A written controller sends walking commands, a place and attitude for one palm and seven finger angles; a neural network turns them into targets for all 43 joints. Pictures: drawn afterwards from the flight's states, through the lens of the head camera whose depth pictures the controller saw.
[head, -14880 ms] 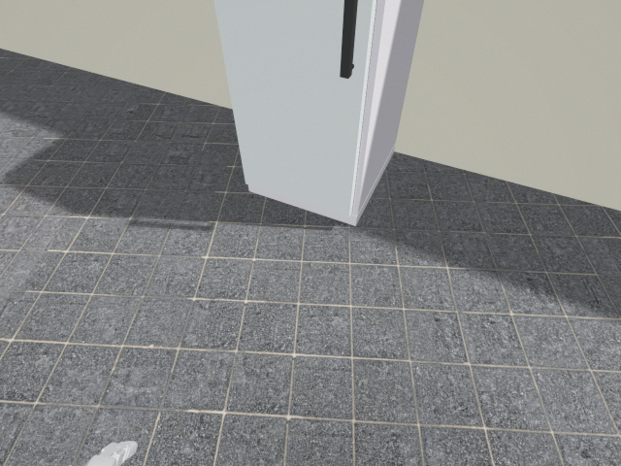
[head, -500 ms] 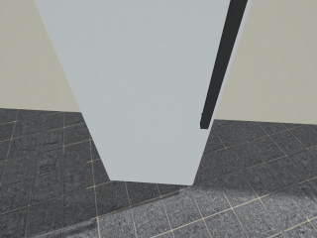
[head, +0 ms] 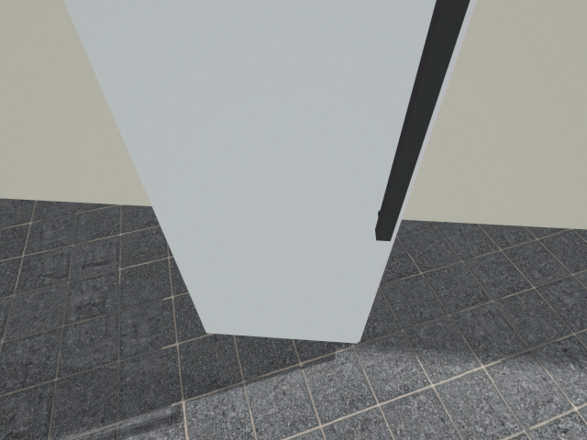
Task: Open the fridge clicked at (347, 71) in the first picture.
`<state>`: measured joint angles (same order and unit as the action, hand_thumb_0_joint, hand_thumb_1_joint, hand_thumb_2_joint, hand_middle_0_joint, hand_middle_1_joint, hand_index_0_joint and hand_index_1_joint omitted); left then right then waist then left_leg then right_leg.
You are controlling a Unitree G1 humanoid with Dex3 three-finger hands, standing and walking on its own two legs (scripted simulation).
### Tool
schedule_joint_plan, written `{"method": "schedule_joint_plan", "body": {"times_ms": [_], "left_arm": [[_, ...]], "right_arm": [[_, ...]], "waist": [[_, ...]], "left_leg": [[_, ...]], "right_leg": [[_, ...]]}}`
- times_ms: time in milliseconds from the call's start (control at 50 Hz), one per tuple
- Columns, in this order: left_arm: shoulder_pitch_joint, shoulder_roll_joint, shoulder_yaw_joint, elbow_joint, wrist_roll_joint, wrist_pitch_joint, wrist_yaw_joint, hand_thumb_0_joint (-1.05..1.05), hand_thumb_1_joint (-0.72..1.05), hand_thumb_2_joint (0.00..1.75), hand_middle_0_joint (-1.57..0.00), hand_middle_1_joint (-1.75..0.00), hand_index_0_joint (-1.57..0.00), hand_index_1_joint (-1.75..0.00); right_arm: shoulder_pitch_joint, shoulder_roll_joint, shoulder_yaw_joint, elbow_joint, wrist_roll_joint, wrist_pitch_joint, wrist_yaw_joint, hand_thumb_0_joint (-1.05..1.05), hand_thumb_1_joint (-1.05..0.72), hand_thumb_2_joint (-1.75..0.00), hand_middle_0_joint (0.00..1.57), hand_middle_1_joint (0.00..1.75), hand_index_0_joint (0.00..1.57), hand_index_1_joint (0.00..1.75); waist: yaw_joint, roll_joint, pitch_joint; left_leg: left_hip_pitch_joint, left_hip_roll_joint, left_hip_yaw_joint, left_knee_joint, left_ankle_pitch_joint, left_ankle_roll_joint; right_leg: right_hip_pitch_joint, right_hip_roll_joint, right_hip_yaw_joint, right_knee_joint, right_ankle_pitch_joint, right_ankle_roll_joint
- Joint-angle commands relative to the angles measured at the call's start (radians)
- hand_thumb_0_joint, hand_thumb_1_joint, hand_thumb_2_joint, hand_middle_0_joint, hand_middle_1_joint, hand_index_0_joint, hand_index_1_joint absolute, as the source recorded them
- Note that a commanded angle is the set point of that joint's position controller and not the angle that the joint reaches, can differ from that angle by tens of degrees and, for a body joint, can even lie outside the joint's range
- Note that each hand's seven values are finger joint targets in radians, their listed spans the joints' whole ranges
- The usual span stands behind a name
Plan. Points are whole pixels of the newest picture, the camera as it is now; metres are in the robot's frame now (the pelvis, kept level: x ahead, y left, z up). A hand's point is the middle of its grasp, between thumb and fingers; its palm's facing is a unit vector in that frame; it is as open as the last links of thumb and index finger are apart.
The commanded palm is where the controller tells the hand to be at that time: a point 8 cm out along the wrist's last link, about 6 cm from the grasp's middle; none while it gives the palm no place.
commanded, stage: look again from close up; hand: right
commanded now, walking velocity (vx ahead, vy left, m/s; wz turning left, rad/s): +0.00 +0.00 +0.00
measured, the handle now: (412, 118) +0.51 -0.14 +0.19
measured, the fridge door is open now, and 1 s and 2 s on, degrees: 0 0 0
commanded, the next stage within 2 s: raise the hand to about handle height in 0.08 s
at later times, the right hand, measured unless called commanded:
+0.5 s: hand (426, 379) +0.21 -0.15 +0.01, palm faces +0.04 +1.00 +0.04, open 8.0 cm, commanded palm +0.13 -0.23 -0.03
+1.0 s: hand (483, 373) +0.21 -0.22 +0.02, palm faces +0.06 +1.00 -0.06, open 11.0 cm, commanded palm +0.17 -0.27 +0.03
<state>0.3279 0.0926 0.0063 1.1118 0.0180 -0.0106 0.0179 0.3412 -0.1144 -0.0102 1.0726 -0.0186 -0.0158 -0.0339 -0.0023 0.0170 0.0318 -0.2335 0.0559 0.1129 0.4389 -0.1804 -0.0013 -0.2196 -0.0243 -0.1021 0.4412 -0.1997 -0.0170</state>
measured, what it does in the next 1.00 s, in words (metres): stands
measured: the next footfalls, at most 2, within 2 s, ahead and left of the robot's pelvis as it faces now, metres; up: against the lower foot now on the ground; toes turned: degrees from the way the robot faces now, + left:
none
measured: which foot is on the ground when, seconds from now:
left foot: down 0.00-1.00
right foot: down 0.00-1.00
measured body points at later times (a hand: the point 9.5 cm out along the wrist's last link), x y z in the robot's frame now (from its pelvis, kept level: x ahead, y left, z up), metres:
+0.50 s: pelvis +0.00 +0.00 -0.04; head +0.01 +0.00 +0.41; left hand +0.18 +0.27 -0.09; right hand +0.20 -0.20 +0.01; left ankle +0.04 +0.12 -0.74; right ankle +0.03 -0.11 -0.74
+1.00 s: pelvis +0.03 +0.00 -0.05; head +0.06 +0.00 +0.40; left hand +0.21 +0.20 -0.13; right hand +0.21 -0.27 +0.03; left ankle +0.04 +0.12 -0.74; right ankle +0.03 -0.11 -0.74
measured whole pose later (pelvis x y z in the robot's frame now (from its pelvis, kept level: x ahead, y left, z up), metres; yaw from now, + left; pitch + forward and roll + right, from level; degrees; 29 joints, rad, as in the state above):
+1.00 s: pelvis +0.03 +0.00 -0.05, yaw -4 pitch +9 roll +2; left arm 0.25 0.17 -0.03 0.56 -0.04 -0.19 0.05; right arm 0.45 -0.28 -0.25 -0.11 0.33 -0.25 0.33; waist -0.01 -0.04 -0.09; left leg -0.59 0.02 0.11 0.87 -0.43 0.01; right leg -0.63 -0.04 -0.01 0.92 -0.45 -0.01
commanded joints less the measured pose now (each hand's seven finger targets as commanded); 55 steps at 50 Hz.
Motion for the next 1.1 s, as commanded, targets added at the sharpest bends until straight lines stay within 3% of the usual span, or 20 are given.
{"method": "schedule_joint_plan", "body": {"times_ms": [0,140,160,180,200,220,240,260,320,380,400,440,500,560,600,700,800,840,900,1080], "left_arm": [[0.073,0.085,0.013,-0.023,-0.005,-0.011,0.006,0.00,0.90,0.90,-0.20,-0.30,-0.20,-0.30],[0.069,0.086,0.010,-0.019,-0.006,-0.014,0.007,0.00,0.90,0.90,-0.20,-0.30,-0.20,-0.30],[-0.070,0.155,0.017,-0.089,-0.010,-0.015,-0.002,0.00,0.90,0.90,-0.20,-0.30,-0.20,-0.30],[-0.070,0.331,0.014,-0.480,-0.049,-0.169,0.045,0.00,0.90,0.90,-0.20,-0.30,-0.20,-0.30],[-0.182,0.233,-0.028,-0.418,-0.078,-0.251,0.087,0.00,0.90,0.90,-0.20,-0.30,-0.20,-0.30],[-0.125,0.201,-0.007,-0.425,-0.070,-0.299,0.076,0.00,0.90,0.90,-0.20,-0.30,-0.20,-0.30],[-0.103,0.210,-0.007,-0.388,-0.102,-0.317,0.074,0.00,0.90,0.90,-0.20,-0.30,-0.20,-0.30],[-0.115,0.249,0.007,-0.448,-0.104,-0.341,0.082,0.00,0.90,0.90,-0.20,-0.30,-0.20,-0.30],[-0.115,0.276,0.038,-0.511,-0.057,-0.382,0.069,0.00,0.90,0.90,-0.20,-0.30,-0.20,-0.30],[-0.171,0.271,0.076,-0.586,-0.029,-0.365,0.016,0.00,0.90,0.90,-0.20,-0.30,-0.20,-0.30],[-0.172,0.278,0.093,-0.609,-0.034,-0.342,-0.010,0.00,0.90,0.90,-0.20,-0.30,-0.20,-0.30],[-0.229,0.282,0.108,-0.691,-0.030,-0.301,-0.032,0.00,0.90,0.90,-0.20,-0.30,-0.20,-0.30],[-0.232,0.271,0.103,-0.770,-0.039,-0.244,-0.028,0.00,0.90,0.90,-0.20,-0.30,-0.20,-0.30],[-0.195,0.246,0.091,-0.805,-0.041,-0.219,-0.010,0.00,0.90,0.90,-0.20,-0.30,-0.20,-0.30],[-0.144,0.248,0.080,-0.790,-0.031,-0.219,0.001,0.00,0.90,0.90,-0.20,-0.30,-0.20,-0.30],[-0.129,0.270,0.056,-0.734,-0.040,-0.246,0.023,0.00,0.90,0.90,-0.20,-0.30,-0.20,-0.30],[-0.164,0.272,0.049,-0.737,-0.064,-0.245,0.046,0.00,0.90,0.90,-0.20,-0.30,-0.20,-0.30],[-0.178,0.257,0.047,-0.744,-0.066,-0.240,0.051,0.00,0.90,0.90,-0.20,-0.30,-0.20,-0.30],[-0.203,0.240,0.040,-0.738,-0.063,-0.243,0.053,0.00,0.90,0.90,-0.20,-0.30,-0.20,-0.30],[-0.147,0.279,0.037,-0.710,-0.074,-0.289,0.056,0.00,0.90,0.90,-0.20,-0.30,-0.20,-0.30]], "right_arm": [[0.085,-0.074,-0.014,-0.026,-0.002,-0.010,-0.010,0.00,-0.90,-0.90,0.20,0.30,0.20,0.30],[0.086,-0.075,-0.013,-0.020,-0.002,-0.011,-0.010,0.00,-0.90,-0.90,0.20,0.30,0.20,0.30],[0.110,-0.127,0.000,0.025,-0.010,-0.011,-0.040,0.00,-0.90,-0.90,0.20,0.30,0.20,0.30],[-0.646,-0.264,-0.010,-1.581,0.219,-0.233,-0.031,0.00,-0.88,-0.89,0.20,0.32,0.20,0.32],[-0.518,-0.384,-0.139,-1.514,0.165,-0.211,-0.106,0.00,-0.85,-0.88,0.20,0.33,0.20,0.33],[-0.009,-0.076,0.030,-1.177,0.140,-0.069,-0.132,0.00,-0.83,-0.87,0.21,0.34,0.21,0.34],[0.083,0.058,0.126,-1.070,0.167,0.018,-0.137,0.00,-0.81,-0.86,0.21,0.36,0.21,0.36],[-0.009,0.043,0.149,-1.259,0.202,-0.030,-0.123,0.00,-0.78,-0.85,0.21,0.37,0.21,0.37],[0.053,-0.018,0.077,-1.185,0.169,-0.169,-0.087,0.00,-0.71,-0.82,0.21,0.42,0.21,0.42],[0.338,-0.003,-0.018,-0.987,0.235,-0.381,0.075,0.00,-0.64,-0.79,0.22,0.47,0.22,0.47],[0.388,-0.073,-0.113,-0.934,0.252,-0.449,0.149,0.00,-0.62,-0.78,0.22,0.48,0.22,0.48],[0.360,-0.156,-0.201,-0.976,0.254,-0.559,0.254,0.00,-0.57,-0.76,0.22,0.51,0.22,0.51],[0.327,-0.200,-0.230,-1.138,0.253,-0.518,0.270,0.00,-0.50,-0.73,0.23,0.55,0.23,0.55],[0.218,-0.188,-0.213,-1.391,0.268,-0.500,0.237,0.00,-0.43,-0.70,0.23,0.60,0.23,0.60],[0.094,-0.200,-0.190,-1.534,0.279,-0.542,0.232,0.00,-0.39,-0.68,0.24,0.63,0.24,0.63],[0.018,-0.185,-0.130,-1.460,0.304,-0.551,0.334,0.00,-0.27,-0.63,0.25,0.70,0.25,0.70],[0.099,-0.285,-0.266,-1.349,0.329,-0.346,0.401,0.00,-0.15,-0.58,0.25,0.78,0.25,0.78],[0.129,-0.298,-0.330,-1.377,0.353,-0.300,0.391,0.00,-0.11,-0.56,0.26,0.81,0.26,0.81],[0.142,-0.300,-0.377,-1.374,0.384,-0.285,0.357,0.00,-0.04,-0.53,0.26,0.86,0.26,0.86],[0.018,-0.321,-0.353,-1.360,0.387,-0.326,0.381,0.00,0.17,-0.44,0.28,0.99,0.28,0.99]], "waist": [[-0.002,-0.003,0.053],[-0.005,-0.021,0.052],[-0.040,-0.037,0.097],[0.124,-0.237,-0.423],[0.050,-0.257,-0.368],[0.038,-0.190,-0.204],[0.043,-0.088,-0.074],[0.054,-0.053,-0.005],[0.062,0.142,0.013],[-0.030,0.290,-0.006],[-0.060,0.234,-0.032],[-0.058,0.151,-0.072],[-0.092,-0.022,-0.169],[-0.053,-0.147,-0.292],[0.008,-0.114,-0.325],[0.076,-0.097,-0.261],[0.009,-0.070,-0.327],[-0.020,-0.033,-0.385],[-0.046,-0.013,-0.343],[-0.004,-0.049,-0.269]], "left_leg": [[-0.004,0.070,-0.104,-0.102,-0.071,0.028],[0.010,0.069,-0.102,-0.097,-0.045,0.026],[-0.042,0.099,-0.136,-0.079,0.077,0.029],[0.081,-0.011,-0.068,0.006,0.015,0.025],[0.053,-0.044,-0.065,0.073,-0.081,0.029],[-0.031,-0.048,0.015,0.101,-0.164,0.035],[-0.097,-0.050,0.010,0.081,-0.177,0.023],[-0.128,-0.040,-0.002,0.065,-0.233,0.009],[-0.273,-0.037,-0.025,0.080,-0.409,0.006],[-0.358,-0.034,-0.056,0.172,-0.491,0.011],[-0.329,-0.032,-0.084,0.203,-0.449,0.028],[-0.312,-0.020,-0.111,0.266,-0.403,0.038],[-0.300,-0.036,-0.101,0.362,-0.250,0.042],[-0.319,-0.051,-0.082,0.414,-0.074,0.037],[-0.346,-0.066,-0.078,0.439,0.012,0.030],[-0.432,-0.075,-0.080,0.410,-0.039,0.023],[-0.298,-0.060,-0.087,0.338,-0.063,0.019],[-0.224,-0.052,-0.069,0.335,0.015,0.012],[-0.181,-0.057,-0.047,0.328,0.063,0.017],[-0.224,-0.056,-0.049,0.258,-0.026,0.010]], "right_leg": [[-0.053,-0.080,0.098,-0.115,-0.066,0.003],[-0.051,-0.081,0.096,-0.120,-0.054,0.005],[-0.092,-0.094,0.050,0.064,-0.054,0.031],[0.189,0.018,0.054,-0.040,-0.005,0.002],[0.139,-0.005,0.029,-0.044,-0.091,0.008],[-0.038,-0.021,0.087,-0.093,-0.219,0.013],[-0.108,-0.004,0.107,-0.071,-0.260,0.017],[-0.123,-0.002,0.122,-0.038,-0.279,0.013],[-0.228,0.040,0.112,0.114,-0.276,0.018],[-0.403,0.043,0.079,0.262,-0.244,0.038],[-0.421,0.049,0.072,0.304,-0.208,0.045],[-0.478,0.065,0.053,0.371,-0.218,0.039],[-0.462,0.061,0.049,0.378,-0.151,0.015],[-0.388,0.040,0.070,0.414,-0.048,0.002],[-0.359,0.025,0.100,0.460,0.020,-0.005],[-0.380,0.014,0.133,0.504,-0.031,-0.012],[-0.360,0.022,0.128,0.430,-0.031,-0.009],[-0.327,0.021,0.127,0.395,0.033,-0.005],[-0.318,0.020,0.135,0.358,0.077,0.002],[-0.254,0.019,0.125,0.290,0.012,0.000]]}}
